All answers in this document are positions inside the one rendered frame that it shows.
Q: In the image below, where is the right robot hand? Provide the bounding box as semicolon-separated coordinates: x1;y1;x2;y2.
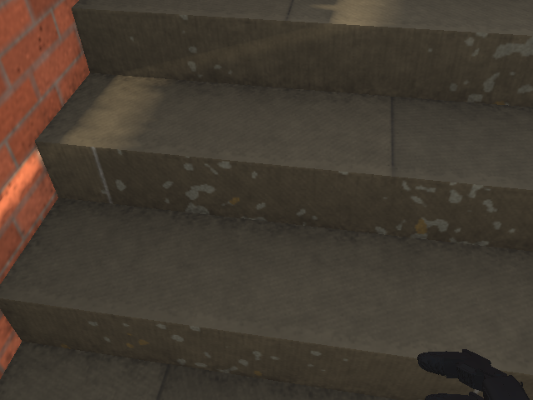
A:
417;349;530;400

